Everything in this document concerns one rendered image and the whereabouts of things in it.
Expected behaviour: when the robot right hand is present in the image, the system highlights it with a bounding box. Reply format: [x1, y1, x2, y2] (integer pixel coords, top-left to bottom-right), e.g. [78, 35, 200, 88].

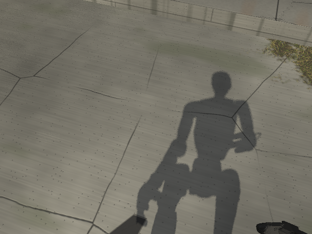
[256, 220, 307, 234]

